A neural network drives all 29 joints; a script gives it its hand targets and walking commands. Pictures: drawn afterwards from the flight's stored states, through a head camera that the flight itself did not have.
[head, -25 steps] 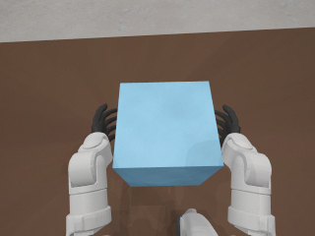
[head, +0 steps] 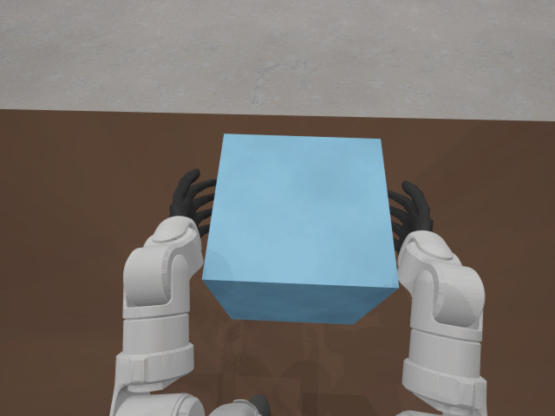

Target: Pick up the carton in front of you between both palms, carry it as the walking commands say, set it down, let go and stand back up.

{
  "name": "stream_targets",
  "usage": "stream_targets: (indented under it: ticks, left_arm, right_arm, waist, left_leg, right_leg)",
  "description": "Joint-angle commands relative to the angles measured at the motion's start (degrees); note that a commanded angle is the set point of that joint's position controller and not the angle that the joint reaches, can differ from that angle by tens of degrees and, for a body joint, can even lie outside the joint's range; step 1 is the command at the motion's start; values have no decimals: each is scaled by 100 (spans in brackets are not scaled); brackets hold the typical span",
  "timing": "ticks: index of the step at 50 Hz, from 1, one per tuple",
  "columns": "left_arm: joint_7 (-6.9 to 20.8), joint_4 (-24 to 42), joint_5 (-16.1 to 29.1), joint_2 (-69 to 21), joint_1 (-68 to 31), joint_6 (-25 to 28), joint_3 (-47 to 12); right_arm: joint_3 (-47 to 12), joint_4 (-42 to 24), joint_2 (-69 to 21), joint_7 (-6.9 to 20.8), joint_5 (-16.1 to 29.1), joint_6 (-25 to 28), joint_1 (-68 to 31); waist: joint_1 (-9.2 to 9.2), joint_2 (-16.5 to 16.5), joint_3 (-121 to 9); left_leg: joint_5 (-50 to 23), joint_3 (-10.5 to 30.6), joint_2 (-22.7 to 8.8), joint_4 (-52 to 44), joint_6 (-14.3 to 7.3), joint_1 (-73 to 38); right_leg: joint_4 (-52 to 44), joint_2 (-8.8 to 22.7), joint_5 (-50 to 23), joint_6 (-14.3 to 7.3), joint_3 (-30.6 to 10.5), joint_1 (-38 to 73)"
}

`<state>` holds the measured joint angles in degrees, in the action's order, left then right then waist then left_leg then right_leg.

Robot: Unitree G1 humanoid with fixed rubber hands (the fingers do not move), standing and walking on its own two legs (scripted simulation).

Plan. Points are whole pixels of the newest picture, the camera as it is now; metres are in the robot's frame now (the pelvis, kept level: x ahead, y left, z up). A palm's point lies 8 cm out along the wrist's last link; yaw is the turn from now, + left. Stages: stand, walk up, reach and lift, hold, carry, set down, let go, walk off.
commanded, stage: carry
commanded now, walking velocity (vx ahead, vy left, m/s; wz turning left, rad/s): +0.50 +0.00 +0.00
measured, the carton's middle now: (296, 240) +0.36 +0.02 +0.03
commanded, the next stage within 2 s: none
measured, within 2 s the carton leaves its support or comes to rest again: neither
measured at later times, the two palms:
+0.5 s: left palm (246, 87) +0.71 +0.14 +0.06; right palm (390, 96) +0.72 -0.16 +0.05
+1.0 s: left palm (266, 29) +1.06 +0.14 +0.02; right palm (374, 36) +1.05 -0.16 +0.01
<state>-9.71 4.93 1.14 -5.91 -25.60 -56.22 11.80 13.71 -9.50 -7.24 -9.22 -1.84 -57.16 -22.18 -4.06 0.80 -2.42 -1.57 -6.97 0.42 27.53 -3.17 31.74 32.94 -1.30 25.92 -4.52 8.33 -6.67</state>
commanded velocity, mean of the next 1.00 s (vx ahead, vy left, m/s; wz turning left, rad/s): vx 0.50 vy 0.00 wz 0.00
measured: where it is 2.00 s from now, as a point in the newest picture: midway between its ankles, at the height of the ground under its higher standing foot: (320, 182)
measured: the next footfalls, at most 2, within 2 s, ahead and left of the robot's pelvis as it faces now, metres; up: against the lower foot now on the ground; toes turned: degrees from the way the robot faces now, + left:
left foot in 0.02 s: +0.15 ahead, +0.08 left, -0.03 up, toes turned +5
right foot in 0.44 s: +0.49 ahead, -0.06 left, -0.06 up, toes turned -6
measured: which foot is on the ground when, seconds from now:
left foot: up 0.00-0.00, down 0.02-0.46, up 0.48-0.90, down 0.92-1.00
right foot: down 0.00-0.04, up 0.06-0.42, down 0.44-0.94, up 0.96-1.00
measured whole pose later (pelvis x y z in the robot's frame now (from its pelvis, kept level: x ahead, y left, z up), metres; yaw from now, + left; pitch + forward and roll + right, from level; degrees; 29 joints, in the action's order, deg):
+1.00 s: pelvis +0.72 -0.01 -0.08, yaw +0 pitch +6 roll +1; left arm -9.0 1.3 0.8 -3.6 -24.9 -57.1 12.3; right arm 12.7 -2.8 -7.6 -9.5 -3.2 -57.8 -24.6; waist 0.1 0.3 -4.6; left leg 8.3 -8.0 2.0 35.5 -6.6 29.0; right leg 68.7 -3.6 30.2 -3.3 2.7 -18.0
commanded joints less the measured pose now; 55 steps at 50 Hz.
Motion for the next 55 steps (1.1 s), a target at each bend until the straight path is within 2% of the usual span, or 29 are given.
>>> stream_targets:
  ticks: [1,2,4,7,10,15,17,18,20,21,22,23,24,25,26,29,33,38,41,43,44,45,46,47,48,49,51,52,55]
  left_arm:
    - [172,272,873,-3955,-2503,-171,-3544]
    - [126,-91,773,-4186,-2311,-205,-3359]
    - [141,107,716,-4589,-2725,-93,-3402]
    - [88,418,518,-4457,-2868,121,-3324]
    - [41,237,188,-4188,-2444,193,-3297]
    - [90,618,494,-4046,-2571,206,-3515]
    - [110,353,402,-3799,-2371,99,-3275]
    - [91,507,549,-3691,-2154,70,-3259]
    - [61,440,582,-3569,-2054,-39,-3267]
    - [85,622,582,-3497,-2198,-26,-3267]
    - [36,478,694,-3405,-2455,-88,-3264]
    - [-17,333,724,-3432,-2485,-165,-3301]
    - [26,191,881,-3790,-2585,-133,-3341]
    - [122,377,1074,-4188,-2797,-80,-3587]
    - [199,526,1162,-4349,-3045,-27,-3581]
    - [362,278,1126,-4682,-3239,82,-3566]
    - [470,408,1279,-4640,-3318,159,-3770]
    - [327,376,1066,-4025,-2893,105,-3620]
    - [231,435,1019,-3943,-2713,66,-3525]
    - [186,255,845,-3890,-2660,-79,-3349]
    - [171,57,833,-3838,-2568,-133,-3466]
    - [182,10,798,-3890,-2510,-171,-3410]
    - [201,251,947,-4094,-2755,-178,-3611]
    - [186,-114,783,-4054,-2699,-212,-3413]
    - [208,253,981,-4356,-2973,-138,-3501]
    - [219,321,1006,-4479,-3302,-78,-3535]
    - [175,25,740,-4636,-2998,66,-3231]
    - [143,-153,355,-4540,-2790,121,-2997]
    - [159,118,421,-4438,-2551,283,-3249]
  right_arm:
    - [-3289,245,-3522,-16,717,15,-2434]
    - [-3409,-51,-3458,-16,805,30,-2869]
    - [-3789,-629,-4106,122,1205,156,-3599]
    - [-4016,-290,-4428,347,1556,259,-3466]
    - [-4035,-244,-4256,348,1604,366,-3388]
    - [-4044,-575,-4080,263,1617,421,-3440]
    - [-3838,-157,-3788,149,1375,252,-2899]
    - [-3767,-209,-3679,111,1381,210,-2756]
    - [-3629,-23,-3429,24,1224,123,-2701]
    - [-3759,-482,-3758,5,1228,121,-3121]
    - [-3395,144,-3491,-21,1052,-11,-2694]
    - [-3174,147,-3354,-83,885,-46,-2634]
    - [-3036,71,-3445,-140,711,-38,-2811]
    - [-3146,-328,-3552,-104,870,41,-3299]
    - [-3131,112,-3795,-60,868,30,-3099]
    - [-3482,25,-4171,41,808,178,-3556]
    - [-3515,-126,-4399,-35,719,318,-3660]
    - [-3490,115,-3905,-63,760,196,-3143]
    - [-3518,-238,-3846,-49,871,120,-3208]
    - [-3186,394,-3493,-46,657,-17,-2404]
    - [-2918,603,-3276,-66,446,-68,-2207]
    - [-3150,104,-3306,-62,513,-35,-2665]
    - [-3026,239,-3439,-52,502,-35,-2610]
    - [-3132,425,-3520,-54,648,-28,-2868]
    - [-3424,-163,-3856,9,902,71,-3206]
    - [-3456,141,-4068,63,1056,39,-3294]
    - [-3998,-387,-4550,238,1488,209,-4018]
    - [-4167,-505,-4522,275,1540,253,-4356]
    - [-4169,-327,-4563,234,1568,372,-3928]
  waist:
    - [778,-1975,-3331]
    - [827,-1600,-3403]
    - [905,-399,-2867]
    - [663,-712,-2367]
    - [758,-923,-2287]
    - [929,-717,-1969]
    - [678,-507,-1853]
    - [343,-671,-2164]
    - [20,-270,-2579]
    - [-73,852,-2774]
    - [-23,1320,-3365]
    - [25,1170,-3369]
    - [-17,634,-3094]
    - [35,123,-2579]
    - [95,-87,-2397]
    - [16,668,-2222]
    - [110,613,-2280]
    - [-103,565,-1696]
    - [-276,370,-1789]
    - [287,370,-2141]
    - [489,-106,-2330]
    - [727,-763,-2844]
    - [758,-1874,-3388]
    - [849,-1813,-3307]
    - [858,-1069,-3162]
    - [751,-931,-2506]
    - [515,-144,-2543]
    - [651,-134,-2412]
    - [706,-577,-2523]
  left_leg:
    - [-3979,3370,-2336,550,-1518,-5680]
    - [-2789,4062,-2525,399,-1831,-5698]
    - [-2040,3010,-1899,166,-1256,-4704]
    - [-1584,2271,-1590,-303,-797,-3569]
    - [-3003,1540,-1278,-113,-474,-3832]
    - [-3097,552,-594,-22,-400,-3527]
    - [-3040,464,-741,401,-451,-3071]
    - [-3222,213,-633,1188,-232,-3236]
    - [-1409,171,-293,2803,18,-2044]
    - [1854,303,251,4118,155,-338]
    - [3661,714,438,5330,241,871]
    - [3630,1024,208,5738,104,1117]
    - [3179,1049,-23,5425,76,1330]
    - [2918,942,-126,5056,35,1319]
    - [2581,859,-195,4366,130,976]
    - [2483,550,-231,3446,195,794]
    - [1324,382,-157,2362,82,711]
    - [-71,-75,47,888,46,742]
    - [-593,-459,374,-212,-106,153]
    - [-866,-171,223,-427,-312,-1598]
    - [-1819,67,-242,-105,-507,-2799]
    - [-4000,1436,-1513,696,-945,-4333]
    - [-4161,3112,-2239,765,-1589,-5662]
    - [-2188,3734,-2219,317,-1666,-5400]
    - [-937,3448,-1975,73,-1464,-5193]
    - [-224,3241,-1853,-256,-1225,-4161]
    - [-357,2852,-1675,-321,-941,-3495]
    - [-790,2705,-1694,-292,-1167,-3275]
    - [-1980,1855,-1502,-96,-1050,-3775]
  right_leg:
    - [4406,-367,899,340,-540,-3302]
    - [5183,-309,1041,217,-894,-4047]
    - [4223,170,178,117,-1018,-4067]
    - [3314,293,-470,222,-762,-3599]
    - [2617,172,-1052,260,-484,-3677]
    - [-38,-202,-3188,221,366,-2494]
    - [-472,-312,-3662,5,597,-1673]
    - [-941,-291,-3934,-66,373,-1005]
    - [-780,395,-4811,-306,-230,1045]
    - [-133,1661,-7591,-850,-1845,2310]
    - [190,2483,-7631,-1378,-3323,3270]
    - [-199,2713,-5057,-1677,-3735,2771]
    - [-599,2136,-3472,-1465,-3331,2309]
    - [-712,2118,-3326,-1391,-3177,1460]
    - [-811,1778,-3515,-886,-2569,1023]
    - [-1087,1667,-3324,-893,-2190,515]
    - [-847,1290,-4686,-725,-1212,841]
    - [-643,929,-5678,-242,-697,1200]
    - [-34,778,-6326,-270,-620,1700]
    - [939,763,-5798,-7,-364,925]
    - [1817,608,-4710,223,-222,-130]
    - [3143,259,-2094,373,-327,-1604]
    - [4595,-436,824,361,-632,-3247]
    - [5225,-357,851,184,-933,-3787]
    - [5033,-155,529,50,-984,-3985]
    - [4570,54,-32,97,-1067,-4066]
    - [3681,291,-133,137,-985,-3519]
    - [3574,214,-58,188,-831,-3698]
    - [2323,359,-571,248,-757,-3577]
